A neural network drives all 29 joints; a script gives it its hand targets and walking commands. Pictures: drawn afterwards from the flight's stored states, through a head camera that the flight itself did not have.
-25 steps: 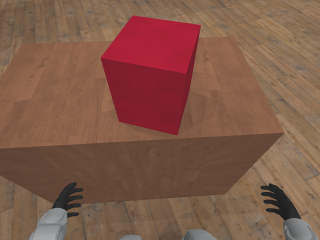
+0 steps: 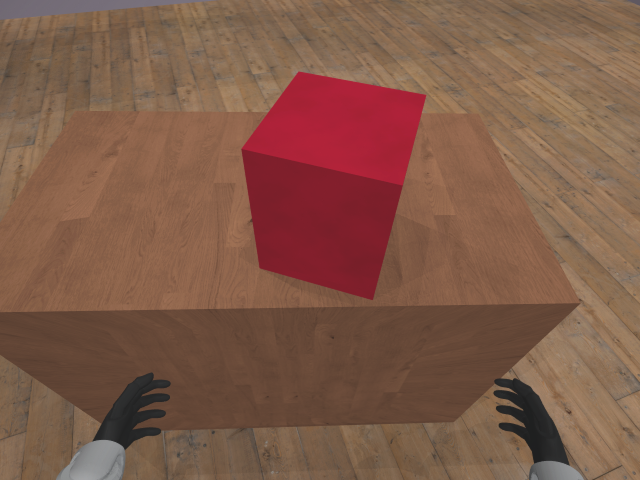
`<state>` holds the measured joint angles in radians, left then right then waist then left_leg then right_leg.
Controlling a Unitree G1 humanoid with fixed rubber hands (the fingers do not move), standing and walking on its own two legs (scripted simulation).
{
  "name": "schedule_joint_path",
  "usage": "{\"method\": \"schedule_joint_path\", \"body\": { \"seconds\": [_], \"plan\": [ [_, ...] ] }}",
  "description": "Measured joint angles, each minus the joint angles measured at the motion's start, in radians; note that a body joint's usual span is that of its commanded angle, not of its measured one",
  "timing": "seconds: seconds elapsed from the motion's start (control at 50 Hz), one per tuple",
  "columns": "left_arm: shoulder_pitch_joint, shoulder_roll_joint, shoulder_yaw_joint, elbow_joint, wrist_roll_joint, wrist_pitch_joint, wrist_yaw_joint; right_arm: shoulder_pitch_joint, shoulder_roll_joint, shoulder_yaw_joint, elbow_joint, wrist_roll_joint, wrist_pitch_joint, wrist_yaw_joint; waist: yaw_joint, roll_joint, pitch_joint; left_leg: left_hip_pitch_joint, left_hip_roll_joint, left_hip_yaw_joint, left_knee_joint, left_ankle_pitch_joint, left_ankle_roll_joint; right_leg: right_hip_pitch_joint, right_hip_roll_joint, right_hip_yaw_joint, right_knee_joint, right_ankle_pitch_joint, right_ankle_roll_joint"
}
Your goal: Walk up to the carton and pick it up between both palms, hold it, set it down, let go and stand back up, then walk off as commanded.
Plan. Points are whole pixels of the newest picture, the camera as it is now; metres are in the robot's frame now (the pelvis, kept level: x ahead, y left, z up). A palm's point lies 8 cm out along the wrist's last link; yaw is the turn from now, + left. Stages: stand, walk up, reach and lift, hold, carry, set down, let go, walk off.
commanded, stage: reach and lift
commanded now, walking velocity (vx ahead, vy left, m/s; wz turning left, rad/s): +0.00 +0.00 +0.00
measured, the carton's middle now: (336, 188) +0.52 +0.00 +0.05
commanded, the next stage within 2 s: none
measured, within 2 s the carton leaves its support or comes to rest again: neither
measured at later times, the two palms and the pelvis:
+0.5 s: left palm (91, 437) +0.16 +0.27 +0.01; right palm (523, 429) +0.17 -0.20 +0.02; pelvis +0.00 +0.00 +0.00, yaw +0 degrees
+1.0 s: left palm (92, 394) +0.19 +0.26 +0.05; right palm (498, 397) +0.19 -0.17 +0.06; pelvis +0.01 +0.00 +0.00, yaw +0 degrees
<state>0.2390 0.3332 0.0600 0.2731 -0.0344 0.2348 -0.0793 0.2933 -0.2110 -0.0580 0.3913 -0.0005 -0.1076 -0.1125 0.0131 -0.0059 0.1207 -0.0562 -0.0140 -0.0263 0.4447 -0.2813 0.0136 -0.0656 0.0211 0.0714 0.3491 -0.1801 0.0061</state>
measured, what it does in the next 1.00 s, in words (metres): stands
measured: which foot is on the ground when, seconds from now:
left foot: down 0.00-1.00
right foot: down 0.00-1.00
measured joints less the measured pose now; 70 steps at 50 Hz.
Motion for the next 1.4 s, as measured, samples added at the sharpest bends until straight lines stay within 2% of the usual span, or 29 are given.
{"method": "schedule_joint_path", "body": {
  "seconds": [0.14,0.24,0.38,0.56,0.68,0.82,0.98,1.1,1.2,1.28,1.4],
  "plan": [
    [0.043,0.007,0.0,-0.078,-0.009,-0.003,-0.008,0.03,0.001,0.0,-0.095,0.0,0.012,-0.018,0.0,0.0,-0.012,0.036,0.0,0.0,-0.015,0.002,0.0,0.043,-0.001,0.0,-0.029,0.009,0.0],
    [0.059,0.019,0.0,-0.109,-0.037,-0.004,-0.026,0.06,0.013,0.006,-0.196,0.0,0.054,-0.044,0.003,0.0,-0.015,0.05,0.0,0.0,-0.026,0.008,0.001,0.057,-0.002,0.0,-0.04,0.014,0.0],
    [0.083,0.045,0.0,-0.188,-0.077,-0.031,-0.04,0.128,0.056,0.04,-0.33,0.014,0.137,-0.08,0.034,0.0,-0.016,0.053,0.001,0.0,-0.038,0.018,0.003,0.058,-0.001,0.0,-0.048,0.022,0.0],
    [0.104,0.095,-0.01,-0.261,-0.151,-0.079,-0.066,0.158,0.114,0.091,-0.495,0.017,0.184,-0.137,0.059,0.0,-0.018,0.053,0.002,0.0,-0.04,0.018,0.003,0.058,-0.001,0.0,-0.05,0.023,0.0],
    [0.107,0.114,-0.01,-0.304,-0.159,-0.1,-0.094,0.16,0.138,0.114,-0.546,0.031,0.222,-0.179,0.064,0.0,-0.018,0.051,0.003,0.0,-0.04,0.015,0.005,0.058,0.0,0.0,-0.055,0.023,0.001],
    [0.111,0.119,-0.012,-0.38,-0.183,-0.136,-0.101,0.176,0.163,0.127,-0.638,0.038,0.227,-0.202,0.064,0.0,-0.019,0.047,0.004,0.0,-0.04,0.011,0.005,0.058,0.001,0.0,-0.063,0.023,0.001],
    [0.096,0.12,-0.01,-0.39,-0.187,-0.139,-0.106,0.176,0.166,0.143,-0.65,0.045,0.237,-0.215,0.065,0.0,-0.018,0.043,0.004,0.0,-0.04,0.005,0.005,0.058,0.001,0.0,-0.072,0.023,0.002],
    [0.043,0.12,-0.021,-0.423,-0.216,-0.112,-0.082,0.176,0.166,0.143,-0.708,0.054,0.279,-0.211,0.064,0.0,-0.02,0.043,0.004,0.0,-0.04,0.0,0.005,0.058,0.001,0.0,-0.072,0.018,0.002],
    [-0.034,0.12,-0.022,-0.426,-0.216,-0.029,-0.079,0.176,0.166,0.143,-0.741,0.068,0.352,-0.21,0.06,0.0,-0.026,0.043,0.004,0.0,-0.04,-0.007,0.005,0.058,0.001,0.0,-0.073,0.011,0.002],
    [-0.084,0.12,-0.021,-0.437,-0.216,0.046,-0.078,0.17,0.166,0.143,-0.761,0.08,0.405,-0.213,0.045,0.0,-0.026,0.041,0.005,0.0,-0.04,-0.011,0.005,0.058,0.001,0.0,-0.077,0.009,0.002],
    [-0.136,0.118,-0.005,-0.481,-0.216,0.112,-0.073,0.129,0.166,0.143,-0.837,0.102,0.418,-0.212,0.024,0.0,-0.025,0.04,0.005,0.0,-0.04,-0.016,0.005,0.058,0.001,0.0,-0.081,0.007,0.002]
  ]
}}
